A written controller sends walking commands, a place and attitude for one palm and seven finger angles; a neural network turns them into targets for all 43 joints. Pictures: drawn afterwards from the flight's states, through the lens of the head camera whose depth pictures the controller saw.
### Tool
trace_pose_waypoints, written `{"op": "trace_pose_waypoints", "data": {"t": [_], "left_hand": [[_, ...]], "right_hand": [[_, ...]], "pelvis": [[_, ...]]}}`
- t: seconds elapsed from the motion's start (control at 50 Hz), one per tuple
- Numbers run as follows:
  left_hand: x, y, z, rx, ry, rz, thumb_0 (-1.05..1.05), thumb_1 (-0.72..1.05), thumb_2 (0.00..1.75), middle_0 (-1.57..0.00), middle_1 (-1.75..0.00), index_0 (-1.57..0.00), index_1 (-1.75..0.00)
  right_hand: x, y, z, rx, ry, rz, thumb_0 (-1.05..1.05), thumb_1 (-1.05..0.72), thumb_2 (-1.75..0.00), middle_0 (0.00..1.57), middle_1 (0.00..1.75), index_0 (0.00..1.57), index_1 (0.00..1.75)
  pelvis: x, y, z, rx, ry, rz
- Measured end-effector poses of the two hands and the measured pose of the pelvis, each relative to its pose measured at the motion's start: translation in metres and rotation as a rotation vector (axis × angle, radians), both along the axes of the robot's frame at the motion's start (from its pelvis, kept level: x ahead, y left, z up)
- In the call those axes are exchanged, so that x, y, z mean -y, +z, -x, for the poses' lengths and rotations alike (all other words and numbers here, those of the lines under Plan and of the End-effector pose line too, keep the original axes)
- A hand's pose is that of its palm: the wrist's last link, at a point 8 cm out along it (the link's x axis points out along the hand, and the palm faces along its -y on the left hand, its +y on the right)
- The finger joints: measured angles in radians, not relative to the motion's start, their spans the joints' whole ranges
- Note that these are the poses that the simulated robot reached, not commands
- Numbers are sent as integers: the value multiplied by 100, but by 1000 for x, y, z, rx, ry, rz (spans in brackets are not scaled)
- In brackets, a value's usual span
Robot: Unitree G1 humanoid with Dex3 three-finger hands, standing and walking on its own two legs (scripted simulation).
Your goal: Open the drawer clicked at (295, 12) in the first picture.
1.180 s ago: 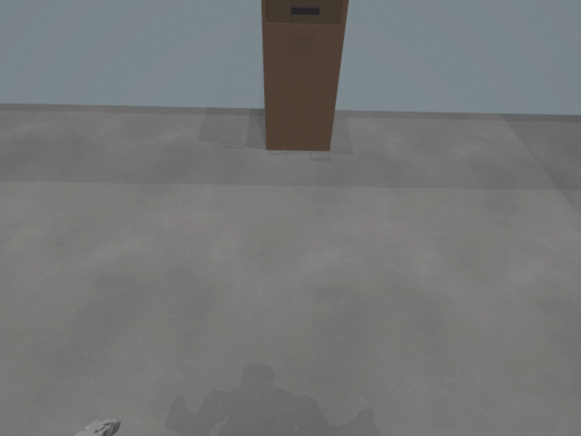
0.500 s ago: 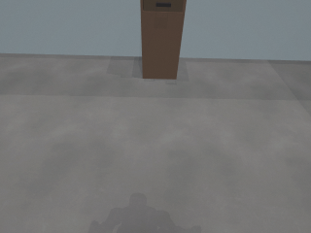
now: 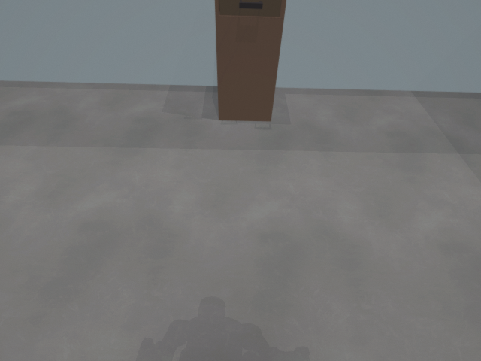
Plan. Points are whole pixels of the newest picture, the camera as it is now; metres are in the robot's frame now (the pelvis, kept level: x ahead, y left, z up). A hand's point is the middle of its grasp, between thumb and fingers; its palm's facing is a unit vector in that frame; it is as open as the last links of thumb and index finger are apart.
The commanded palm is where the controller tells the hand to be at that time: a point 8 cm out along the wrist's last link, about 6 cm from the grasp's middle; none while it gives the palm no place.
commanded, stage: look at it before walking up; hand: left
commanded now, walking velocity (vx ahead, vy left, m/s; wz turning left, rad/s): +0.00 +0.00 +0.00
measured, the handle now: (250, 3) +1.75 +0.05 -0.01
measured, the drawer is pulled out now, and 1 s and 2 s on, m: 0.00 0.00 0.00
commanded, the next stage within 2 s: walk to a spot facing it in 0.26 s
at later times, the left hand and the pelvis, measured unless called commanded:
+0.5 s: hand out of the picture +0.07 +0.23 -0.16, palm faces -0.03 -0.95 -0.30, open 7.4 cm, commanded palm none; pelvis +0.02 +0.00 +0.00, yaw -2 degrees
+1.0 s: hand out of the picture +0.05 +0.12 -0.16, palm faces -0.04 -0.99 -0.14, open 7.4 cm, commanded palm none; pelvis +0.18 -0.03 -0.01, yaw -9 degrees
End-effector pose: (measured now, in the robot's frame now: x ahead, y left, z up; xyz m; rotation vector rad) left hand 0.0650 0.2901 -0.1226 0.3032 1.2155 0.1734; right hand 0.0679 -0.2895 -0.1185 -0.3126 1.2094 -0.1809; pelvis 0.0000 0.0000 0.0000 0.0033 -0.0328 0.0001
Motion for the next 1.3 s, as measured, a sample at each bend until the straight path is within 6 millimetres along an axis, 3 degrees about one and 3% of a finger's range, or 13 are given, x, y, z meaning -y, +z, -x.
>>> {"op": "trace_pose_waypoints", "data": {"t": [0.44, 0.58, 0.7, 0.74, 0.82, 0.9, 0.96, 1.04, 1.08, 1.12, 1.18, 1.22, 1.3], "left_hand": [[4, 0, -7, -9, 10, -7, 0, 90, 89, -20, -30, -21, -30], [32, -18, 4, -97, 9, 59, 0, 90, 89, -20, -30, -20, -30], [73, -28, 5, -178, 16, 98, 1, 90, 89, -20, -30, -20, -30], [85, -28, 6, -169, 51, 108, 0, 90, 89, -20, -30, -21, -30], [106, -20, 21, -246, 91, 127, 0, 90, 89, -20, -30, -21, -30], [118, -12, 32, -382, 97, 151, 0, 90, 89, -20, -30, -21, -30], [118, -10, 26, -452, 101, 160, 0, 90, 89, -20, -30, -21, -30], [109, -19, -6, -493, 106, 165, 0, 90, 89, -20, -30, -21, -30], [99, -30, -33, -496, 97, 163, 0, 90, 89, -20, -30, -21, -30], [87, -43, -67, -483, 77, 160, 1, 90, 89, -20, -30, -21, -30], [74, -49, -141, -382, 11, 144, 1, 90, 89, -20, -30, -21, -30], [70, -47, -199, -286, -39, 136, 1, 91, 89, -20, -30, -20, -30], [75, -34, -312, -94, -130, 135, 1, 91, 89, -20, -30, -20, -30]], "right_hand": [[0, -1, -18, 15, 3, -5, 1, -90, -90, 20, 30, 20, 30], [-18, -21, 0, -31, -59, -78, 1, -90, -90, 20, 30, 20, 30], [-19, -47, 27, -142, -151, -146, 1, -90, -90, 20, 30, 20, 30], [-18, -47, 27, -201, -149, -157, 1, -91, -90, 20, 30, 20, 30], [-15, -37, -7, -193, -148, -161, 1, -91, -90, 20, 30, 20, 30], [-14, -30, -74, -73, -157, -166, 1, -91, -90, 20, 30, 20, 30], [-18, -26, -132, 20, -148, -171, 1, -91, -90, 20, 30, 20, 30], [-29, -24, -209, 116, -117, -170, 1, -91, -90, 20, 30, 20, 30], [-35, -28, -242, 163, -111, -158, 1, -91, -90, 20, 30, 20, 30], [-40, -32, -261, 196, -125, -139, 1, -91, -90, 20, 30, 20, 30], [-45, -30, -263, 174, -182, -138, 0, -91, -90, 20, 30, 20, 30], [-49, -27, -252, 131, -227, -139, 0, -91, -90, 20, 30, 20, 30], [-38, -19, -229, 50, -328, -95, -2, -95, -90, 20, 30, 20, 30]], "pelvis": [[3, 0, -12, -2, -10, -1], [9, -7, -36, -14, -54, -13], [29, -18, -67, -18, -80, -4], [35, -17, -79, -25, -76, -6], [41, -8, -104, -26, -109, -23], [39, -5, -132, -30, -137, -20], [35, -7, -157, -33, -152, -10], [27, -16, -197, -37, -164, 4], [21, -25, -221, -37, -174, 8], [16, -34, -242, -33, -188, 11], [12, -29, -267, -14, -225, -4], [12, -21, -282, -10, -237, -7], [13, -10, -313, -16, -256, -13]]}}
